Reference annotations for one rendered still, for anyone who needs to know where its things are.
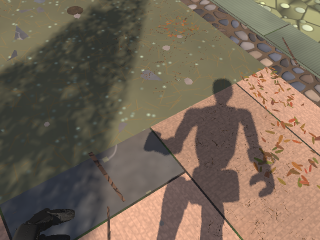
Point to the left robot hand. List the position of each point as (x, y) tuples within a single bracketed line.
[(41, 221)]

